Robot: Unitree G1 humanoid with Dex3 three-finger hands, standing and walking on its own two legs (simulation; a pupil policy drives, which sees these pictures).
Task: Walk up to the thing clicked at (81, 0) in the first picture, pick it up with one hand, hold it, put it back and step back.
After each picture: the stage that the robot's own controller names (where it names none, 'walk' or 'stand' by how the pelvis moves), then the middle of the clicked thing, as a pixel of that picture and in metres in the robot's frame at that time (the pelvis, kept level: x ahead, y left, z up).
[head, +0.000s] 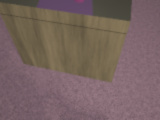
stand; out of the picture +1.04 +0.09 +0.05
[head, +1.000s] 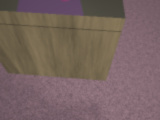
walk; out of the picture +0.93 +0.15 +0.07
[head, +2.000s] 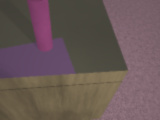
walk; (41, 24) +0.54 +0.21 +0.06
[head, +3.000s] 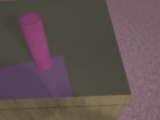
stand; (38, 45) +0.46 +0.22 +0.05
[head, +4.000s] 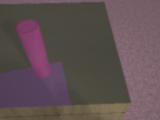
stand; (36, 52) +0.43 +0.22 +0.05
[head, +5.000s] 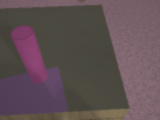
stand; (32, 58) +0.41 +0.23 +0.05
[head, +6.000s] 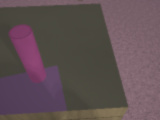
stand; (30, 57) +0.41 +0.23 +0.05
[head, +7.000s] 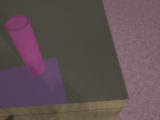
rise first; (28, 49) +0.42 +0.24 +0.05
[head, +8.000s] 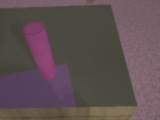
go down; (42, 54) +0.42 +0.22 +0.05
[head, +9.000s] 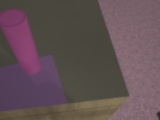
go down; (23, 47) +0.42 +0.21 +0.06
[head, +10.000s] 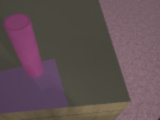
go down; (27, 50) +0.42 +0.21 +0.07
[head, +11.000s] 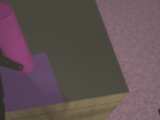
close in; (13, 44) +0.41 +0.22 +0.10
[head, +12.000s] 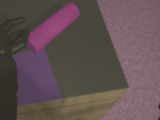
lift; (53, 26) +0.56 +0.11 +0.02
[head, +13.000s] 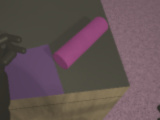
lift; (82, 41) +0.49 +0.01 +0.02
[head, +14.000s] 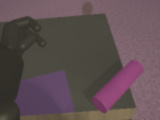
lift; (119, 84) +0.38 -0.09 -0.02
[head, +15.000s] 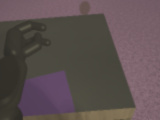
close; out of the picture +0.30 -0.26 -0.48
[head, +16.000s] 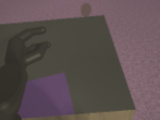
stand; out of the picture +0.27 -0.73 -0.74
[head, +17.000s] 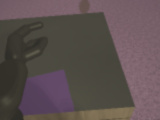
stand; out of the picture +0.27 -0.73 -0.74
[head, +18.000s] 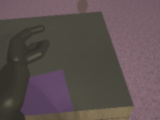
crouch; out of the picture +0.28 -0.73 -0.74
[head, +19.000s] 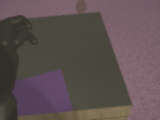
crouch; out of the picture +0.27 -0.73 -0.74
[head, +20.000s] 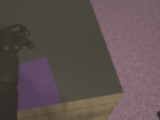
lower; out of the picture +0.28 -0.72 -0.73
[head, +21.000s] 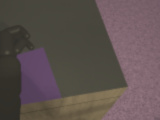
lower; out of the picture +0.28 -0.73 -0.69
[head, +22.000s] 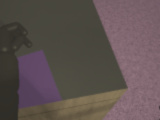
lower; out of the picture +0.27 -0.73 -0.69
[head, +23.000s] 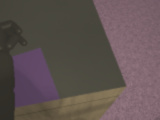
lower; out of the picture +0.26 -0.73 -0.69
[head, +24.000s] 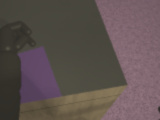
loosen; out of the picture +0.26 -0.73 -0.69
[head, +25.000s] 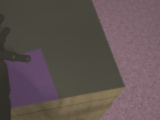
withdraw; out of the picture +0.24 -0.73 -0.70
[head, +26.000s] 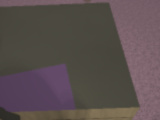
sink last; out of the picture +0.19 -0.73 -0.72
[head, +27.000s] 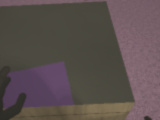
stand; out of the picture +0.20 -0.73 -0.74
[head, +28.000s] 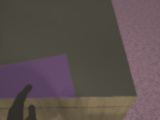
stand; out of the picture +0.19 -0.73 -0.72
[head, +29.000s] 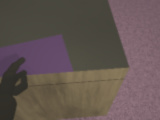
walk; out of the picture +0.23 -0.76 -0.72
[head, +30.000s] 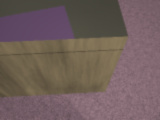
walk; out of the picture +0.41 -0.72 -0.71
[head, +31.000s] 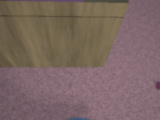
walk; out of the picture +0.61 -0.76 -0.72
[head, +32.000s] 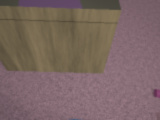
stand; out of the picture +0.67 -0.73 -0.72
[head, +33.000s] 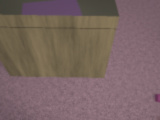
stand; out of the picture +0.65 -0.74 -0.75
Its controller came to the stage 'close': yes
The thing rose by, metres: 0.00
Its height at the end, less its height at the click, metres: -0.80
